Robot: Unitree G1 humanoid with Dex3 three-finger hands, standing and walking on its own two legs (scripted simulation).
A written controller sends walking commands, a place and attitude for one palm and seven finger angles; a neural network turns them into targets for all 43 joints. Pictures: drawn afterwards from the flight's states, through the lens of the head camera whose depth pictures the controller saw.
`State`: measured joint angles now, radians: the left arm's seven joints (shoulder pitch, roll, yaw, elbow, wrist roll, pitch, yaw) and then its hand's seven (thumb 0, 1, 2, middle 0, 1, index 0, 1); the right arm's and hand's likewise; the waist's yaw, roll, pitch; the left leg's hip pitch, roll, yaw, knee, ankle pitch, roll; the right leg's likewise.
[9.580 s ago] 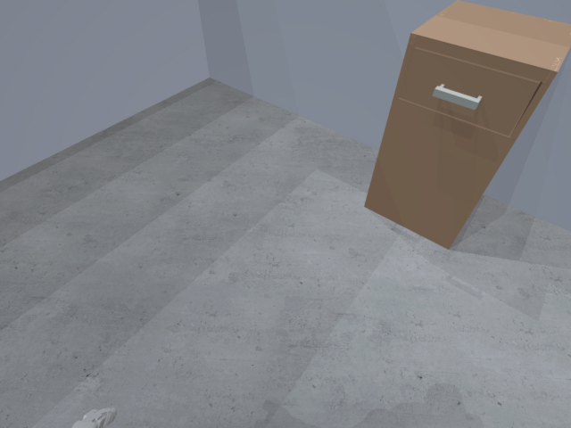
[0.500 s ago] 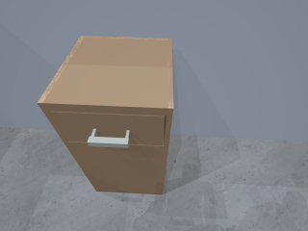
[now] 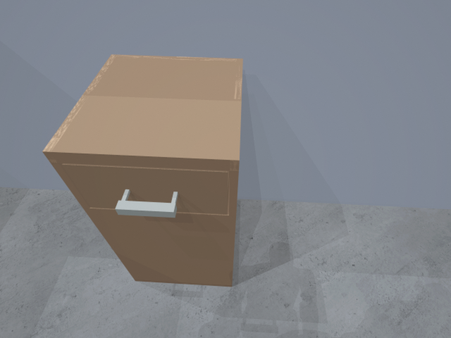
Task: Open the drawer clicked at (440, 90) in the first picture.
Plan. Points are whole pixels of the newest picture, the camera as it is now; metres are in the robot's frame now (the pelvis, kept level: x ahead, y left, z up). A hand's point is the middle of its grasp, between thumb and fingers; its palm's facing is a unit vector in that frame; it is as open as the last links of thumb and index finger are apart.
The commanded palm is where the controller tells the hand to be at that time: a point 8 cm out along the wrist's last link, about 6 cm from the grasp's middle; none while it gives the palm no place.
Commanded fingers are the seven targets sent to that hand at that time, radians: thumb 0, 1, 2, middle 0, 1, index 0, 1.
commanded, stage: come to a stop and stand still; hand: left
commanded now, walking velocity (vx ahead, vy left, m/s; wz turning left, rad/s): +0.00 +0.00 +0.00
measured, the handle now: (148, 201) +0.43 +0.22 -0.08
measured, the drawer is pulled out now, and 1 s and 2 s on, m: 0.00 0.00 0.00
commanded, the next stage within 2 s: look again from close up in 0.42 s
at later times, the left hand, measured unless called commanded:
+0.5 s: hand out of the picture -0.04 +0.13 -0.18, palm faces +0.05 -0.98 -0.17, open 7.4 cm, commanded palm none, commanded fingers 0.00 0.90 0.90 -0.20 -0.30 -0.20 -0.30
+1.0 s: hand out of the picture -0.04 +0.14 -0.17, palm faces +0.04 -0.98 -0.18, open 7.4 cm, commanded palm none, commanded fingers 0.00 0.90 0.90 -0.20 -0.30 -0.20 -0.30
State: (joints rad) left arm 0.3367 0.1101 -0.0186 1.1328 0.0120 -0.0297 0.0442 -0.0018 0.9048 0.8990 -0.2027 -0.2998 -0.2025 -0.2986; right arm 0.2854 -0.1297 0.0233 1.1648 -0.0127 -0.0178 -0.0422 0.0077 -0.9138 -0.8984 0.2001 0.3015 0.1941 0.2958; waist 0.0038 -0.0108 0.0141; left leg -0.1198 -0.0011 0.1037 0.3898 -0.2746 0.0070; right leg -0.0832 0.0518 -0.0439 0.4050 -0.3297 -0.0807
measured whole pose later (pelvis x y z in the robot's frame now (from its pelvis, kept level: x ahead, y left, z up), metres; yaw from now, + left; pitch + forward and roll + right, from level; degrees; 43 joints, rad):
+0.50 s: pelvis +0.00 -0.02 +0.00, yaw +0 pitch +0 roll +1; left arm 0.36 0.10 -0.01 1.13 0.01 -0.03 0.05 0.00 0.90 0.90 -0.20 -0.30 -0.20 -0.30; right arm 0.29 -0.12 0.02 1.16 -0.01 -0.01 -0.05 0.01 -0.91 -0.90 0.20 0.30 0.19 0.30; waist 0.01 -0.01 0.01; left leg -0.13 0.04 0.09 0.41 -0.28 -0.03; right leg -0.07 0.09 -0.05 0.38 -0.32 -0.11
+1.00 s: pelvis +0.00 -0.01 +0.00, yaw +0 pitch +1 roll +1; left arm 0.36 0.10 -0.01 1.13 0.01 -0.03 0.05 0.00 0.90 0.90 -0.20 -0.30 -0.20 -0.30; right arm 0.31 -0.10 0.02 1.16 -0.01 -0.01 -0.05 0.01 -0.91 -0.90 0.20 0.30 0.19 0.30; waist 0.01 -0.01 0.02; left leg -0.13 0.02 0.10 0.39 -0.27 -0.01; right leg -0.08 0.08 -0.04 0.38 -0.31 -0.10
